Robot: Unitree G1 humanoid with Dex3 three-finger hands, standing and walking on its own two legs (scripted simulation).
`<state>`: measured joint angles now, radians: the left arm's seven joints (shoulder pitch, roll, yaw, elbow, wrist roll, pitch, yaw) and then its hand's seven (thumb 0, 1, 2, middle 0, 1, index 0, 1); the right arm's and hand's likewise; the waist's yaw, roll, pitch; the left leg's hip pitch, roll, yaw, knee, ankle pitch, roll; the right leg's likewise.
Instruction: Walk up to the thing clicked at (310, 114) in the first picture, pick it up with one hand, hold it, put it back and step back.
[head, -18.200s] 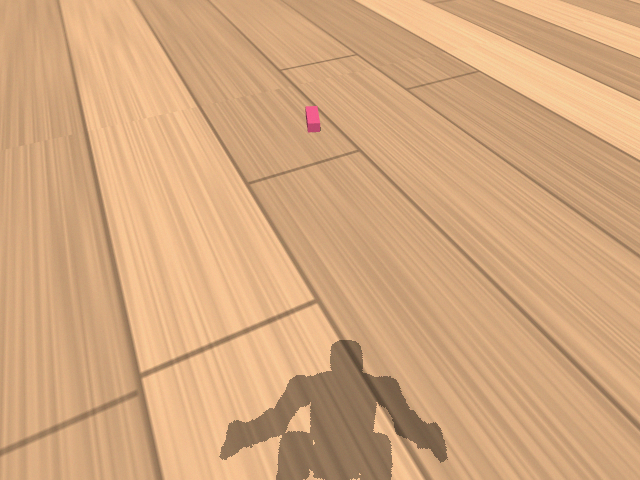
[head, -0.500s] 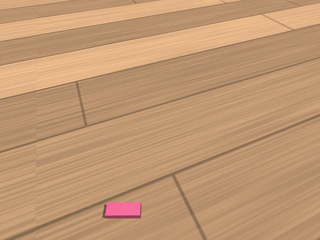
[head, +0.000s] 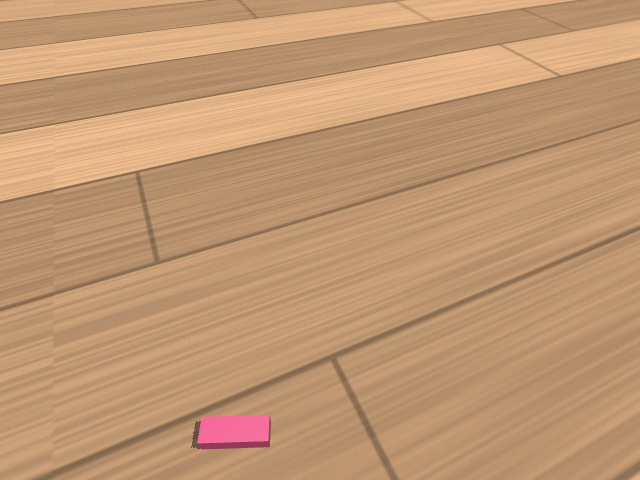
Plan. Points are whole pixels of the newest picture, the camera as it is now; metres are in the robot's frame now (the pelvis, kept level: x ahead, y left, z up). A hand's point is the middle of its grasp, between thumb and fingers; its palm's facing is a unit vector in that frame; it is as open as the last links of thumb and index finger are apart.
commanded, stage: walk up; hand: left
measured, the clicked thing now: (235, 432) +0.42 +0.24 -0.75
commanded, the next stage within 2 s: stand in 0.40 s
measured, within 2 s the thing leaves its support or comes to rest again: neither
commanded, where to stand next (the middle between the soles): +0.04 +0.00 m, yaw +1 degrees
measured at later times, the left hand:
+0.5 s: hand out of the picture +0.08 +0.26 -0.15, palm faces -0.02 -0.94 -0.34, open 7.4 cm
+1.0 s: hand out of the picture +0.08 +0.25 -0.16, palm faces -0.03 -0.94 -0.34, open 7.4 cm
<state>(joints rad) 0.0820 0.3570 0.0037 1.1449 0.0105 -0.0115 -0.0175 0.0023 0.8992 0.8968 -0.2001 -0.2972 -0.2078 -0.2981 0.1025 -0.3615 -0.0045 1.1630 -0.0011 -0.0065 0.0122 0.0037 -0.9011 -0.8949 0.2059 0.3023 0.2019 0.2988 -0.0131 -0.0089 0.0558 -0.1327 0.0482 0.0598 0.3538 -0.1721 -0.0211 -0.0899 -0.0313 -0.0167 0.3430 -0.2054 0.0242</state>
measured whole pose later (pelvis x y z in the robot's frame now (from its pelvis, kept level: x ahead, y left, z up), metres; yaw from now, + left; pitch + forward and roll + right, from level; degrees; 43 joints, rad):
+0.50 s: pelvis +0.01 +0.00 +0.00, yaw +0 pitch -2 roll +0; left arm 0.10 0.35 0.00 1.15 0.01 -0.01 -0.01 0.00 0.90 0.90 -0.20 -0.30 -0.21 -0.30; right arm 0.08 -0.35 -0.01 1.15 0.00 -0.01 0.01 0.00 -0.90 -0.89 0.21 0.30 0.20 0.30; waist 0.00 0.00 0.05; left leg -0.12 0.04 0.06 0.32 -0.16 -0.02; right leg -0.08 -0.04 -0.02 0.33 -0.20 0.03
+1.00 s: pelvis +0.01 +0.00 +0.00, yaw +1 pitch -2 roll +0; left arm 0.11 0.36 0.00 1.13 0.01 -0.01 -0.01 0.00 0.90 0.90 -0.20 -0.30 -0.21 -0.30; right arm 0.09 -0.35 0.00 1.15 -0.01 0.00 0.01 0.00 -0.90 -0.89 0.21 0.30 0.20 0.30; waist -0.01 0.00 0.05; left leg -0.12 0.04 0.05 0.32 -0.16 -0.03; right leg -0.08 -0.03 -0.03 0.31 -0.20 0.02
